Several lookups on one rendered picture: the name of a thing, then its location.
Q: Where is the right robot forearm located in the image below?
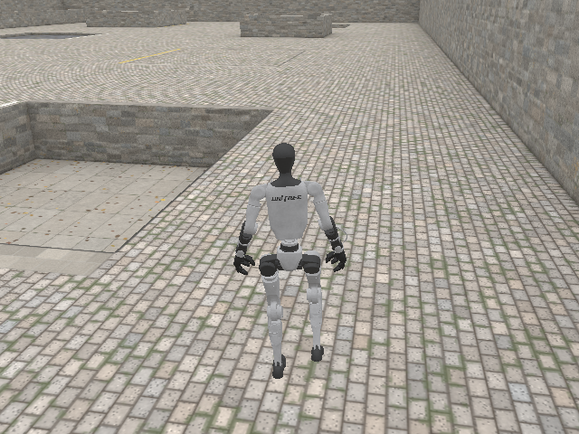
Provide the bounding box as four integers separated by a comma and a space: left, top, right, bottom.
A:
324, 216, 344, 253

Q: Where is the robot left hand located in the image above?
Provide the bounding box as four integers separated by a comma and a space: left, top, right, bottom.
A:
233, 255, 255, 275

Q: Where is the left robot upper arm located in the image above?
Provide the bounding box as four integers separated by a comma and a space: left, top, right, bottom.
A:
243, 184, 267, 235

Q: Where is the right robot thigh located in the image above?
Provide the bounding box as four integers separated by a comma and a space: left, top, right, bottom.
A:
302, 250, 321, 304

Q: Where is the robot torso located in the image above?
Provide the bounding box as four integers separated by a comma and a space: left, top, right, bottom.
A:
265, 177, 308, 271

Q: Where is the left robot forearm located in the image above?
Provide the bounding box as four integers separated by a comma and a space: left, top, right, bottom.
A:
235, 221, 252, 258

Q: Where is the robot right hand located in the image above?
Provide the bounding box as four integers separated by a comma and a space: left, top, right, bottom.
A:
326, 250, 346, 272

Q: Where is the right robot upper arm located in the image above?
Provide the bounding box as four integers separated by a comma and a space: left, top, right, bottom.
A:
305, 181, 333, 231

